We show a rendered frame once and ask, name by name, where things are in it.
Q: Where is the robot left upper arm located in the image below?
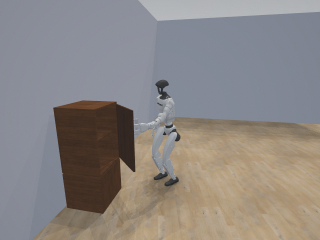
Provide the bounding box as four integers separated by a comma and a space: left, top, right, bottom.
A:
158, 99, 175, 117

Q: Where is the robot right foot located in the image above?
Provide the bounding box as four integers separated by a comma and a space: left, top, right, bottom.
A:
153, 171, 168, 180

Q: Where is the handle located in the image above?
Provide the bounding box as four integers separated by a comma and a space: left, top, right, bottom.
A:
133, 118, 139, 135

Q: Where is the cupboard door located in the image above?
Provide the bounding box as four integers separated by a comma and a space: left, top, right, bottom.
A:
116, 104, 136, 172

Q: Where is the robot left hand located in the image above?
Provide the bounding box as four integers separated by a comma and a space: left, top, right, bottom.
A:
133, 123, 149, 134

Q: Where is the right robot shin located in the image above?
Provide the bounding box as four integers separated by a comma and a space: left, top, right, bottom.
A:
151, 156, 165, 174

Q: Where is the left robot forearm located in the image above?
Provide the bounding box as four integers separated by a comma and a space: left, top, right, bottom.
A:
147, 113, 166, 130

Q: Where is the robot right hand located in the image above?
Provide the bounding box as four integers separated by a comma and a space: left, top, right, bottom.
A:
151, 125, 160, 137

